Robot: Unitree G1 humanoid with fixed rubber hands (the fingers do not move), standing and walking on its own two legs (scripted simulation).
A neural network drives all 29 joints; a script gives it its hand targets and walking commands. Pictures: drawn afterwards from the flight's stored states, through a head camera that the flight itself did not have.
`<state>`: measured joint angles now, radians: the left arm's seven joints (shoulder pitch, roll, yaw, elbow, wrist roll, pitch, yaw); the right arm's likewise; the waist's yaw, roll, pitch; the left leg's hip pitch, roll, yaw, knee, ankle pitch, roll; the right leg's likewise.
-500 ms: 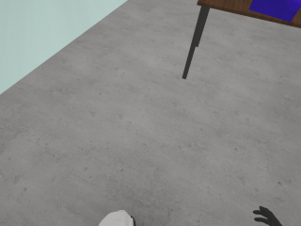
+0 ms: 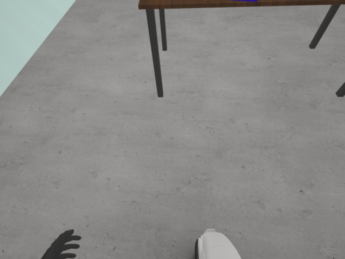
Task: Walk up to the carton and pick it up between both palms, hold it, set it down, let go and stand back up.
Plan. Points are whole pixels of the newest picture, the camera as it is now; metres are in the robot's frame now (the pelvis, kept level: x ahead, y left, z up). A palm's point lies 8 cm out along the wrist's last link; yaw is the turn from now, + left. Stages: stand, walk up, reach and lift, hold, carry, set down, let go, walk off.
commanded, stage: walk up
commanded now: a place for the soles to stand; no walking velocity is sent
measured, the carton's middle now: out of the picture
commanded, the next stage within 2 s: none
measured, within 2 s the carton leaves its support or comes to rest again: neither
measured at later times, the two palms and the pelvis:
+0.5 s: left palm (71, 214) +0.24 +0.28 -0.12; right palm (310, 186) +0.27 -0.34 -0.06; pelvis +0.19 -0.02 +0.00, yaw -4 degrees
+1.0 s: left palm (122, 127) +0.50 +0.16 -0.09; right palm (342, 170) +0.32 -0.48 -0.11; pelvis +0.36 -0.14 -0.01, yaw -10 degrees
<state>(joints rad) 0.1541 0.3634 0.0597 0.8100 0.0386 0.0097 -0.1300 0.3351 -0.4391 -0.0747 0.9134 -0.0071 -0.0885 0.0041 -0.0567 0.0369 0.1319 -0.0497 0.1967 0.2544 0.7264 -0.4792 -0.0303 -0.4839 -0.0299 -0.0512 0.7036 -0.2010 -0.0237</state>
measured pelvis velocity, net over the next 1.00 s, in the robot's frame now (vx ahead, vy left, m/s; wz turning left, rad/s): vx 0.36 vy -0.14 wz -0.17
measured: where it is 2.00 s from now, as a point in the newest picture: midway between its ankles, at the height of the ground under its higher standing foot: (233, 167)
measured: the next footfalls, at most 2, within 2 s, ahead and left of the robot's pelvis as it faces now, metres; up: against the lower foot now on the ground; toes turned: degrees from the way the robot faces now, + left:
left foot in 0.44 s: +0.34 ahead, +0.09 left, +0.00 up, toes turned +3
right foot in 0.92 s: +0.47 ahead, -0.29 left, +0.00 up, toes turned -14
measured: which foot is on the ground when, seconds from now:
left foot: down 0.00-0.00, up 0.02-0.42, down 0.44-0.98, up 1.00-1.00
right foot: down 0.00-0.46, up 0.48-0.90, down 0.92-1.00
